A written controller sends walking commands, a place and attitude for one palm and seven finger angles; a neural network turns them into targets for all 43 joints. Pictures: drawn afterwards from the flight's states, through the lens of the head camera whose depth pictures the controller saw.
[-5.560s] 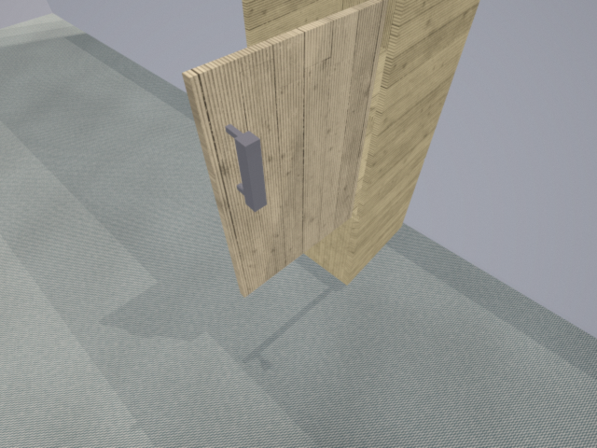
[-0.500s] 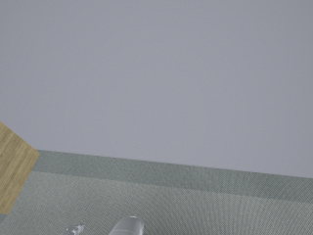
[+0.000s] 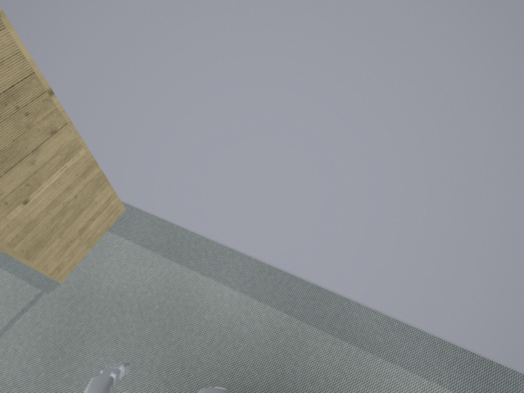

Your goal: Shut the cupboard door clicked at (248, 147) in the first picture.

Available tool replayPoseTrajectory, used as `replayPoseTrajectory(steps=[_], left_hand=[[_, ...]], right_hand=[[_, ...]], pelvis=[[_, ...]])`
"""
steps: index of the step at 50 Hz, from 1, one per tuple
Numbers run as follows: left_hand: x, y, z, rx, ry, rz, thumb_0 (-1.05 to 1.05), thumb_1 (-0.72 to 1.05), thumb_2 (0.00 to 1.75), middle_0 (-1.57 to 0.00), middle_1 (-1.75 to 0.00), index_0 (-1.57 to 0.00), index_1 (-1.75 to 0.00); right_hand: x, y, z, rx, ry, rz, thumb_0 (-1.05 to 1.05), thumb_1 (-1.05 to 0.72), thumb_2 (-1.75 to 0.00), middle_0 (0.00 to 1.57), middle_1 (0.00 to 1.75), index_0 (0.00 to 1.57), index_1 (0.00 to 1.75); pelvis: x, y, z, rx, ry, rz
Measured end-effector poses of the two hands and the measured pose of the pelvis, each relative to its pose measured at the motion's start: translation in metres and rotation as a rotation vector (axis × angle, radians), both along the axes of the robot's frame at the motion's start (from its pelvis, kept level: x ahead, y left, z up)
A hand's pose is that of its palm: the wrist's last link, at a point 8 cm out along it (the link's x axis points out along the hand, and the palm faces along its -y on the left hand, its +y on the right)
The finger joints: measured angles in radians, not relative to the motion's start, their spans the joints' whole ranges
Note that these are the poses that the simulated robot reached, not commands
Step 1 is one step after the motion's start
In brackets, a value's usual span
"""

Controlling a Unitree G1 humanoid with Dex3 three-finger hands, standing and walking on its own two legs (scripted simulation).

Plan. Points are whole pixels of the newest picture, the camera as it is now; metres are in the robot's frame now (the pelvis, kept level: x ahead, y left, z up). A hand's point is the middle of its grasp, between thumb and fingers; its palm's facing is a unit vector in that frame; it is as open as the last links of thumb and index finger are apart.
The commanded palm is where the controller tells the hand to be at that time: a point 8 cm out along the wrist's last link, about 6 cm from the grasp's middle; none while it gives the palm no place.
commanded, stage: turn to face it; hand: left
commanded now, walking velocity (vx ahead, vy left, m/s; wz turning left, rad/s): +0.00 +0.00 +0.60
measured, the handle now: out of the picture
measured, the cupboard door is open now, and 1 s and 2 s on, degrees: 84 84 84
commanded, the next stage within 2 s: take the last steps up to it in 1.54 s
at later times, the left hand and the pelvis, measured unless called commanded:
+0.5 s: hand out of the picture +0.00 +0.22 -0.17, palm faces +0.35 -0.90 -0.25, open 7.4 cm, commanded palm none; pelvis -0.01 -0.01 +0.00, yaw +19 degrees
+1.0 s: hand out of the picture -0.08 +0.19 -0.18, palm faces +0.62 -0.75 -0.23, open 7.4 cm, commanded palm none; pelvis +0.00 -0.01 -0.01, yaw +38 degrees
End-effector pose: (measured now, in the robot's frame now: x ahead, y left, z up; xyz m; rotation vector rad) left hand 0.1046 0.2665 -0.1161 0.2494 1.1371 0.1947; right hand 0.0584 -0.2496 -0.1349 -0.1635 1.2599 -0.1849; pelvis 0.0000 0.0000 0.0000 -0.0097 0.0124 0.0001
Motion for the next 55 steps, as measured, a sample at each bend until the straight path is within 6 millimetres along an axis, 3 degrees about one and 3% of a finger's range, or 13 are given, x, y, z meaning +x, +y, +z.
replayPoseTrajectory(steps=[4,9,14,20,28,33,37,43,48,51,55], left_hand=[[-0.017,-0.012,0.003,0.026,-0.021,0.039,0.00,0.91,0.90,-0.20,-0.30,-0.19,-0.29],[-0.049,-0.028,0.002,-0.016,0.029,0.102,0.00,0.91,0.90,-0.20,-0.30,-0.20,-0.29],[-0.084,-0.031,-0.013,-0.078,0.070,0.185,0.00,0.91,0.89,-0.21,-0.30,-0.20,-0.30],[-0.125,-0.011,-0.037,-0.096,0.135,0.308,0.00,0.91,0.89,-0.21,-0.30,-0.20,-0.30],[-0.127,-0.003,-0.012,-0.040,0.073,0.398,0.01,0.91,0.90,-0.20,-0.30,-0.19,-0.29],[-0.129,-0.015,-0.005,0.018,0.009,0.438,0.00,0.91,0.90,-0.20,-0.30,-0.19,-0.29],[-0.144,-0.032,0.000,0.002,0.024,0.490,0.00,0.91,0.90,-0.20,-0.30,-0.19,-0.29],[-0.174,-0.051,-0.012,-0.075,0.062,0.572,0.00,0.91,0.89,-0.20,-0.30,-0.20,-0.30],[-0.209,-0.047,-0.037,-0.120,0.103,0.666,0.00,0.91,0.89,-0.21,-0.30,-0.20,-0.30],[-0.219,-0.042,-0.034,-0.110,0.120,0.714,0.00,0.91,0.89,-0.21,-0.30,-0.20,-0.30],[-0.216,-0.035,-0.020,-0.084,0.075,0.757,0.01,0.91,0.90,-0.20,-0.30,-0.19,-0.29]], right_hand=[[0.009,-0.016,-0.011,0.015,0.020,0.035,0.01,-0.90,-0.90,0.20,0.30,0.20,0.30],[0.031,-0.021,0.001,0.007,0.019,0.093,0.01,-0.90,-0.90,0.20,0.30,0.20,0.30],[0.064,-0.005,0.012,-0.014,-0.016,0.194,0.01,-0.91,-0.90,0.20,0.30,0.19,0.30],[0.098,0.023,0.012,-0.051,-0.093,0.322,0.01,-0.90,-0.90,0.20,0.30,0.20,0.30],[0.104,0.030,0.010,-0.024,-0.043,0.404,0.01,-0.90,-0.90,0.20,0.30,0.20,0.30],[0.118,0.020,-0.008,0.010,-0.015,0.440,0.01,-0.90,-0.90,0.20,0.30,0.20,0.30],[0.134,0.022,-0.005,0.007,0.001,0.485,0.01,-0.90,-0.90,0.20,0.30,0.20,0.30],[0.160,0.052,0.010,0.001,-0.031,0.584,0.01,-0.91,-0.90,0.20,0.30,0.20,0.30],[0.179,0.088,0.008,-0.019,-0.106,0.690,0.01,-0.90,-0.90,0.20,0.30,0.20,0.30],[0.178,0.097,0.013,-0.028,-0.107,0.729,0.01,-0.90,-0.90,0.20,0.30,0.20,0.30],[0.174,0.099,0.014,-0.031,-0.063,0.769,0.01,-0.90,-0.90,0.20,0.30,0.20,0.30]], pelvis=[[-0.003,-0.013,-0.005,0.018,-0.010,0.062],[-0.002,-0.017,0.005,0.037,-0.016,0.128],[-0.002,-0.011,0.004,0.045,-0.007,0.194],[-0.006,-0.001,-0.010,0.022,-0.001,0.273],[-0.003,-0.014,0.002,-0.004,0.003,0.365],[0.004,-0.032,-0.007,0.017,0.009,0.433],[0.006,-0.032,-0.001,0.022,-0.007,0.498],[0.007,-0.024,0.003,0.043,0.004,0.576],[0.000,-0.010,-0.012,0.020,0.003,0.639],[0.000,-0.012,-0.007,0.010,-0.001,0.673],[0.004,-0.015,0.001,-0.006,-0.004,0.720]])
